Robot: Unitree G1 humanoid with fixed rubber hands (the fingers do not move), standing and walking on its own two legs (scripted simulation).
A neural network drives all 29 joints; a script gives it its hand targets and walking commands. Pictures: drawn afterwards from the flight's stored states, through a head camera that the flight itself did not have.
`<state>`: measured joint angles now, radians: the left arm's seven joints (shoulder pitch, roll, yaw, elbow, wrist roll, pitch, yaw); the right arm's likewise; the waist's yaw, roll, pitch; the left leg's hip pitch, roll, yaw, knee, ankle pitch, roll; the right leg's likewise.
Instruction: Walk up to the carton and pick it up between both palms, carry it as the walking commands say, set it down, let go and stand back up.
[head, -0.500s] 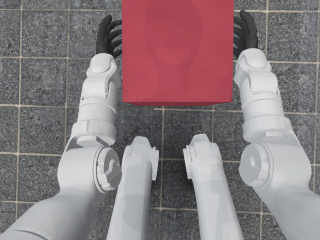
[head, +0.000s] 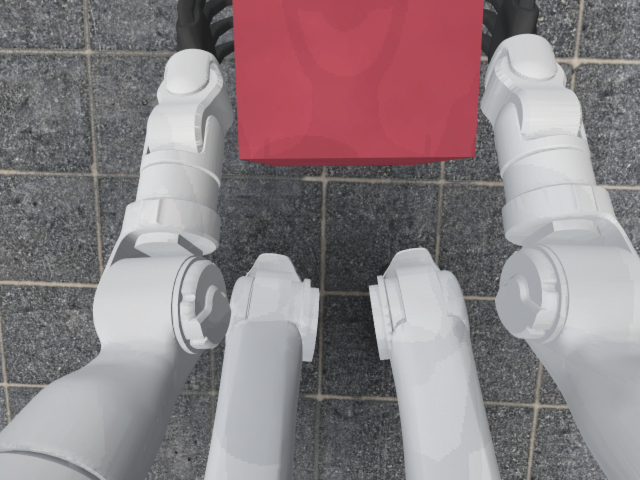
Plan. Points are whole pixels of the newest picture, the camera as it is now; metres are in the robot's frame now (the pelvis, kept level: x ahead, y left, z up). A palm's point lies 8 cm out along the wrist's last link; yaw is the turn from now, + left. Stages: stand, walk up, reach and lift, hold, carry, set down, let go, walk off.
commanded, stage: set down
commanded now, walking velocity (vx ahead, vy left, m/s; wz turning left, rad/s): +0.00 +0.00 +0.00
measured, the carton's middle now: (349, 56) +0.54 -0.03 -0.22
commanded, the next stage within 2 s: none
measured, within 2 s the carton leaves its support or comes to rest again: rests again in 0.98 s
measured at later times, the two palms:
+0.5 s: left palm (211, 61) +0.53 +0.12 -0.16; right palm (500, 46) +0.52 -0.18 -0.16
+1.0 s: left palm (216, 68) +0.53 +0.12 -0.19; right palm (490, 55) +0.52 -0.18 -0.19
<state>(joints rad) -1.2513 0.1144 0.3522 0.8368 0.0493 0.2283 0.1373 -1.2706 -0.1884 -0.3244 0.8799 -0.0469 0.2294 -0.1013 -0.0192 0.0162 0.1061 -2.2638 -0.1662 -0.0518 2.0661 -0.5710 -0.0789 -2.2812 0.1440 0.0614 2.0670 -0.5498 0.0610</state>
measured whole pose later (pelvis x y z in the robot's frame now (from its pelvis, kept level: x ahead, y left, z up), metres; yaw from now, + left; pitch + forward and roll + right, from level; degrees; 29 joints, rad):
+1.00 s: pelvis +0.01 +0.00 -0.03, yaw +0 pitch +38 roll +1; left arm -1.31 0.15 0.29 0.95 0.00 0.17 0.16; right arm -1.33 -0.24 -0.27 1.00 0.01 0.17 -0.10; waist -0.02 0.02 0.26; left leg -2.24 -0.14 -0.03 2.20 -0.62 -0.06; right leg -2.25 0.10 0.03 2.20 -0.61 0.03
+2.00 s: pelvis -0.01 +0.00 -0.03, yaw +0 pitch +34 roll +1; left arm -1.41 0.22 0.25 1.09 -0.03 0.08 0.12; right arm -1.42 -0.29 -0.25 1.11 0.01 0.08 -0.05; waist -0.02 0.02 0.38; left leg -2.22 -0.11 -0.01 2.21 -0.59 -0.04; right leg -2.23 0.06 0.01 2.21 -0.57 0.02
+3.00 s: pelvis +0.01 +0.00 +0.09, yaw +0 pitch +46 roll +1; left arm -1.20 0.26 0.23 0.87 -0.09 0.15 0.11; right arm -1.22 -0.35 -0.22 0.92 0.09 0.15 -0.04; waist -0.01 0.01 0.01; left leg -2.05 -0.06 -0.01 1.78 -0.53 -0.02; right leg -2.07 0.05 0.02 1.78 -0.51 0.00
